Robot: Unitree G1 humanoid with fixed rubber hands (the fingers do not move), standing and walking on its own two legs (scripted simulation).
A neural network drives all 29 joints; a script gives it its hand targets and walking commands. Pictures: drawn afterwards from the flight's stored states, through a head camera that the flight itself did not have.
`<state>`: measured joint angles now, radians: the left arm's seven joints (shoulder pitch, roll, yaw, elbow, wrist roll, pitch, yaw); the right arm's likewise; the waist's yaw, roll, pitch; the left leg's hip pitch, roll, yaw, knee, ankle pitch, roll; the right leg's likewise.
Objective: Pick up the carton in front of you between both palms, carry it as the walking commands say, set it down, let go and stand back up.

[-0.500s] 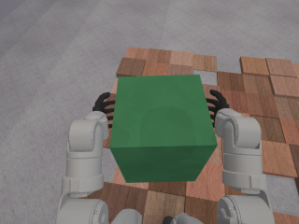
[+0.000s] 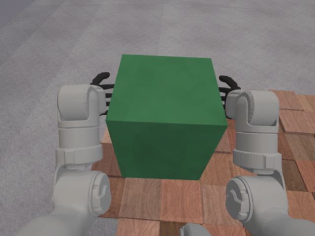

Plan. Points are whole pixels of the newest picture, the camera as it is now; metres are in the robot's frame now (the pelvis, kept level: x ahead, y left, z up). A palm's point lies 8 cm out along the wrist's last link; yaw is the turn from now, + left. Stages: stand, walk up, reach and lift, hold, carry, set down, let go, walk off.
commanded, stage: carry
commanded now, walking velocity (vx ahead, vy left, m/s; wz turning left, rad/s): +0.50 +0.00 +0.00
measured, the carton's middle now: (163, 121) +0.38 +0.00 +0.09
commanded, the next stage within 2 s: none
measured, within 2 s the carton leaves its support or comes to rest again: neither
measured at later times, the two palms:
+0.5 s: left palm (114, 51) +0.63 +0.14 +0.13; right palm (206, 46) +0.66 -0.16 +0.14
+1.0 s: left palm out of the picture +0.96 +0.11 +0.20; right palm out of the picture +0.94 -0.19 +0.20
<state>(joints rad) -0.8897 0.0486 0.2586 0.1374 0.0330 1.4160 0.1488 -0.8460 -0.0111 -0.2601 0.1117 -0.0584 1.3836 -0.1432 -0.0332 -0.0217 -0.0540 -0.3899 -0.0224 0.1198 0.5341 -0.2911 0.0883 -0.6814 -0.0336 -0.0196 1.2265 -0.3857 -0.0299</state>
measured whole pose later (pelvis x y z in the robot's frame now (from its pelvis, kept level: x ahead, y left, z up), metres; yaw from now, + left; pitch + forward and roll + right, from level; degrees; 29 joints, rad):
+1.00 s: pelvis +0.57 -0.02 +0.04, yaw +0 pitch +5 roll +0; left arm -0.84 0.01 0.28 0.07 0.07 1.38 0.14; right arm -0.81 -0.01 -0.25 0.10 -0.05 1.32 -0.14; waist -0.08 -0.02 -0.05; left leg -0.17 0.00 0.11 0.44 -0.36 0.04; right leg -0.67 -0.04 -0.04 0.68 -0.09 -0.03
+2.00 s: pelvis +1.19 -0.03 +0.02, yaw -2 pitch +5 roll -1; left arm -0.59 -0.04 0.19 -0.07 0.07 1.22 0.13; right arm -0.61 0.01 -0.20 0.00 -0.02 1.18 -0.14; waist -0.06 -0.01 0.00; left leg -0.23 -0.06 0.13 0.45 -0.31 0.12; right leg -0.77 -0.08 -0.02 0.94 -0.16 -0.01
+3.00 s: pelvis +1.79 -0.04 -0.01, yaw -1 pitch +6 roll -1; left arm -0.55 -0.04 0.19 -0.01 0.06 1.21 0.12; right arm -0.53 0.05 -0.20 0.00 -0.06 1.17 -0.14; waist -0.04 -0.01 -0.03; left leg -0.25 -0.03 0.08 0.45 -0.30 0.08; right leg -0.75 -0.08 -0.03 0.90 -0.22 0.01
